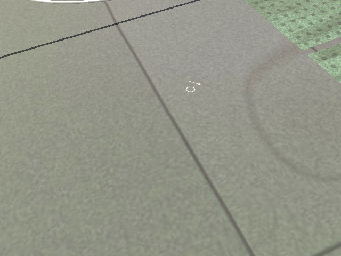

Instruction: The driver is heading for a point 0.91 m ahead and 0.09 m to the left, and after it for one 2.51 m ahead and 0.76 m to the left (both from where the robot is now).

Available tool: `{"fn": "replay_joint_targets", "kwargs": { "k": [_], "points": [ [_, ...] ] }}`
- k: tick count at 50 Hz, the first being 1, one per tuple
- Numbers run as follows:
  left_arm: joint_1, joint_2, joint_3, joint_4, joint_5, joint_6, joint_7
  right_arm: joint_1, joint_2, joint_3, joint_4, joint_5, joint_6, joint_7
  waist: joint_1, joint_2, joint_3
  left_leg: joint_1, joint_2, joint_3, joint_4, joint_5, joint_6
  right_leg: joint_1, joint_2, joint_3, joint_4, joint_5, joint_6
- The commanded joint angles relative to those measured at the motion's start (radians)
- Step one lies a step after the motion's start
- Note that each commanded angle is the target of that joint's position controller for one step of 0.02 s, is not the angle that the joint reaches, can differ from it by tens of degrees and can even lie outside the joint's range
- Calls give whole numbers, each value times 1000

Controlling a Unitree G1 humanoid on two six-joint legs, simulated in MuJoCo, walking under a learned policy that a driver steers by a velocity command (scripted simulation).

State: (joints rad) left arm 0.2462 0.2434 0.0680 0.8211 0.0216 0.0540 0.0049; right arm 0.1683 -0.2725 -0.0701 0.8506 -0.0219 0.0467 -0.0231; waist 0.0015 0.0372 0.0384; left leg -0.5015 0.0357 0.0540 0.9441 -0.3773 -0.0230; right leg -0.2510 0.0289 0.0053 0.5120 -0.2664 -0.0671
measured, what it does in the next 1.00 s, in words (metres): walks ahead: left foot, then right foot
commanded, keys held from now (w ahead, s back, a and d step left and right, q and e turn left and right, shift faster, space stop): no key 0.14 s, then w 0.58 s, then no key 0.28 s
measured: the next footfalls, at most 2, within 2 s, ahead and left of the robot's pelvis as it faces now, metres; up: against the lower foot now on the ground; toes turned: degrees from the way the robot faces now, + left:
left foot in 0.40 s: +0.06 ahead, +0.11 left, +0.00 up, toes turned -4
right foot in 0.84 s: +0.37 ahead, -0.12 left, +0.00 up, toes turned -8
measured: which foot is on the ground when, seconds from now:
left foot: up 0.00-0.38, down 0.40-0.84, up 0.86-1.00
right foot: down 0.00-0.40, up 0.42-0.82, down 0.84-1.00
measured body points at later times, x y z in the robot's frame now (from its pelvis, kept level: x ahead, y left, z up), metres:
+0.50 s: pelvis +0.05 +0.02 +0.01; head +0.06 +0.04 +0.46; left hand +0.14 +0.28 -0.14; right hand +0.08 -0.25 -0.12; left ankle +0.02 +0.11 -0.74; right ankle +0.03 -0.09 -0.70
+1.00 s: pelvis +0.26 -0.04 +0.00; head +0.30 -0.06 +0.44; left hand +0.38 +0.20 -0.13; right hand +0.26 -0.29 -0.16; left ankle +0.18 +0.09 -0.66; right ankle +0.33 -0.11 -0.74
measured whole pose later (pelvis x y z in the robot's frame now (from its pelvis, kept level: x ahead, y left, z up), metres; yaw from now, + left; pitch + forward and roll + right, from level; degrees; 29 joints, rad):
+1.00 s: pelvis +0.26 -0.04 +0.00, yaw -3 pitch +0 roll +1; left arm 0.15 0.21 0.03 0.90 0.01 -0.07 0.00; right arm 0.29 -0.22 -0.04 0.97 -0.02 -0.04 -0.01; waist -0.03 0.02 0.10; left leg -0.37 -0.01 -0.02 1.11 -0.42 0.03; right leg -0.32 0.04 -0.10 0.43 -0.11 -0.09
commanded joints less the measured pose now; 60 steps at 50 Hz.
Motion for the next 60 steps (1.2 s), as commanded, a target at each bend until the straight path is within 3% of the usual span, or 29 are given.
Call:
{"fn": "replay_joint_targets", "kwargs": {
  "k": [1,3,7,10,13,16,18,19,20,21,22,23,24,27,33,36,38,40,41,42,43,44,45,46,47,48,52,56,60],
  "points": [
    [-74,133,27,-91,-12,-25,7,43,-88,-24,-34,-12,-14,10,-28,-145,-66,-78,-16,-59,144,57,2,96,-201,241,-225,346,-141],
    [-27,128,24,-79,-15,-37,5,39,-68,-19,-38,-3,-9,10,-14,-117,-86,-80,-11,-64,131,54,-8,157,-211,238,-211,435,-151],
    [27,127,15,-58,-6,-44,17,10,-60,-9,-48,3,4,2,21,-150,-69,-53,-6,-71,-18,20,-17,216,-228,263,-213,427,-162],
    [76,144,17,-30,2,-40,13,-17,-66,-4,-59,-10,-5,15,56,-169,-53,-17,-14,-50,-124,-19,-2,204,-225,337,-302,-81,-183],
    [79,156,17,-11,7,-46,7,-30,-63,0,-63,-11,-26,28,59,-158,3,19,-24,-38,-220,-53,19,168,-238,391,-344,-237,-194],
    [62,169,21,1,4,-60,1,2,-51,6,-54,-4,-53,28,36,-130,15,130,-39,-26,-333,-56,58,106,-236,396,-339,-244,-193],
    [0,162,21,-5,-10,-63,-2,104,-26,11,-14,-1,-69,22,-34,-103,20,358,-63,10,-535,65,94,-38,-185,338,-288,-261,-159],
    [-21,136,16,-9,-14,-67,-2,175,-31,8,15,-3,-79,15,-68,-70,12,523,-56,-18,-602,94,106,-160,-142,302,-217,-285,-125],
    [-65,71,-2,-36,-12,-77,-4,271,-92,-2,35,-12,-92,3,-109,56,1,668,106,-228,-713,-82,135,-327,-61,207,-21,-292,-73],
    [-82,18,-17,-63,-15,-91,-9,330,-191,-22,38,-3,-98,1,-120,202,-8,721,322,-579,-853,-356,208,-483,68,28,227,-268,-31],
    [-128,107,3,-74,15,-95,-10,306,-197,-31,57,-8,-94,4,-101,110,109,573,379,-655,-879,-406,278,-545,18,51,339,-224,-29],
    [-101,120,10,-57,14,-98,-22,230,-140,-17,37,2,-100,11,-46,54,141,534,325,-589,-878,-375,269,-535,-25,75,396,-140,-22],
    [-61,117,11,-31,11,-101,-34,180,-104,-8,24,8,-107,17,-16,50,127,524,267,-499,-883,-287,235,-512,-44,65,413,-79,-9],
    [-62,90,6,-8,24,-96,-52,201,-66,3,42,9,-131,22,-12,55,64,545,170,-296,-871,64,202,-481,-69,2,466,48,29],
    [-261,43,-19,-77,16,-89,-58,303,-60,8,100,9,-140,25,-57,60,83,517,133,-159,-840,450,212,-468,-83,-77,281,162,71],
    [-321,44,-26,-102,10,-90,-57,327,-81,6,118,6,-142,21,-65,71,90,520,153,-139,-824,555,205,-377,-65,-96,141,182,44],
    [-291,44,-27,-93,11,-95,-47,317,-82,9,130,6,-138,16,-43,68,88,531,162,-113,-755,778,186,-285,-36,-108,78,173,13],
    [-137,71,-14,-39,12,-108,-28,293,-96,8,135,6,-135,10,24,79,5,557,151,-96,-571,1080,145,-102,19,-107,29,169,-22],
    [10,89,-6,14,18,-121,-18,272,-99,8,135,15,-131,9,91,56,-70,525,116,-69,-402,1073,119,75,30,-110,-63,273,-43],
    [139,138,8,50,40,-134,-6,278,-80,16,122,26,-133,8,131,25,-164,368,76,-58,-203,813,99,316,-83,-23,-48,413,-64],
    [227,250,30,57,61,-136,-1,405,48,44,102,65,-128,11,90,-225,-358,78,-67,4,201,39,54,647,-453,375,13,852,-201],
    [234,245,38,66,-11,-121,-8,441,-49,13,143,56,-113,-5,92,-198,-474,89,-130,-118,375,-196,59,578,-494,516,-47,1042,-287],
    [104,183,20,49,-27,-120,-10,373,-54,8,133,39,-105,-7,37,-136,-330,61,-70,-156,392,-141,64,433,-438,364,-77,969,-266],
    [13,92,-6,39,-23,-124,-8,295,-24,18,119,20,-107,-2,24,-110,-187,29,-35,-133,333,-97,64,294,-383,265,-126,911,-232],
    [-19,46,-22,44,-18,-127,-3,256,-16,16,116,8,-101,4,5,-95,-109,42,-6,-128,266,-65,64,195,-331,193,-171,857,-188],
    [-25,30,-31,57,-20,-129,4,256,-15,14,117,-9,-85,11,-20,-106,-80,93,7,-122,203,-39,57,114,-293,143,-205,829,-163],
    [-30,55,-39,85,-4,-145,3,296,37,24,154,-8,-41,16,-73,-108,-109,240,-12,-79,41,20,37,-15,-250,36,-237,814,-157],
    [-1,67,-43,112,1,-126,5,181,24,32,146,-10,-17,2,-37,-146,-80,260,-2,-50,-174,66,37,-53,-228,53,-287,395,-136],
    [20,66,-44,137,-1,-97,12,123,23,39,156,-4,-19,-5,-17,-118,-23,295,-6,-41,-323,80,42,-85,-235,124,-314,10,-129]
  ]
}}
